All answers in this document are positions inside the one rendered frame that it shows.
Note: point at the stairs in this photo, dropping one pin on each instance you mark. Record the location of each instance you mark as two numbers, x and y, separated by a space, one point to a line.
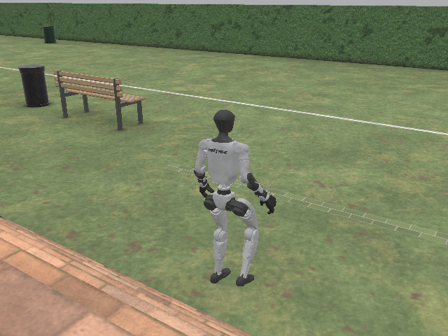
47 289

